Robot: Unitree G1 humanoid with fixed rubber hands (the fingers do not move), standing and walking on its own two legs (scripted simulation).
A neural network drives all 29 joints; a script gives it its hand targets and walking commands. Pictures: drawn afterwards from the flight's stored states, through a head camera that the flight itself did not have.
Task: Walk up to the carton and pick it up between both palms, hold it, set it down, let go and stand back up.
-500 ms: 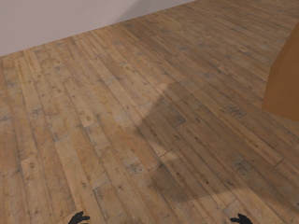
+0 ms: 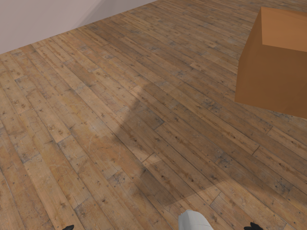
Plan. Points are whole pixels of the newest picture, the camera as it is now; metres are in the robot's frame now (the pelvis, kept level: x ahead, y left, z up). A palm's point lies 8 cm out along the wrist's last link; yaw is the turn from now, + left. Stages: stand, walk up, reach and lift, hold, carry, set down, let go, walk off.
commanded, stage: walk up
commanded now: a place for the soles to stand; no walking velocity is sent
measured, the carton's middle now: out of the picture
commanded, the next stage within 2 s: none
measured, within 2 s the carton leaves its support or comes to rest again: neither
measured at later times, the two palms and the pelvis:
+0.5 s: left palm (127, 195) +0.23 +0.11 -0.14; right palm out of the picture +0.15 -0.41 -0.11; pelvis +0.11 -0.14 -0.03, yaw -12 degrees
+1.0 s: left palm (211, 128) +0.49 -0.19 -0.12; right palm out of the picture +0.12 -0.60 -0.14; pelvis +0.24 -0.35 -0.03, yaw -27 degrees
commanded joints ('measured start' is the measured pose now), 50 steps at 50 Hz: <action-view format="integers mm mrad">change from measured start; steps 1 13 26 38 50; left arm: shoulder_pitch -143 84 -212 -185 -4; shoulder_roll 55 305 60 26 278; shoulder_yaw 9 74 -10 6 60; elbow -149 -35 -162 -130 -62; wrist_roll -41 -74 -34 -67 -67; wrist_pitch -38 -85 -35 -69 -104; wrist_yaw -37 46 19 -44 78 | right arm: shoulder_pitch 2 -47 400 79 89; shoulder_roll -238 -163 -314 -256 -146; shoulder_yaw -62 -46 -100 -52 -27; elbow -46 -170 -78 -12 -191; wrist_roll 7 86 7 13 75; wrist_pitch -27 35 9 -55 26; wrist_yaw -11 43 -6 -8 38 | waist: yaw -56 130 -182 -56 80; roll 229 -202 304 232 -116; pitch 90 -16 16 153 -16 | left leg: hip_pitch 54 -543 210 -28 -544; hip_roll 355 24 450 287 36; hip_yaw -237 -218 -1008 -68 -290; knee -398 716 -498 -402 802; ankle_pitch -105 -284 -810 -75 -147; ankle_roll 279 82 256 231 76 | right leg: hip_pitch -167 432 -479 -103 402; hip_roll -119 -251 127 -78 -311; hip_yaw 70 586 26 -9 502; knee -104 -902 117 -178 -805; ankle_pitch -2 -490 -262 130 -279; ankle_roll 11 -362 -27 -7 -314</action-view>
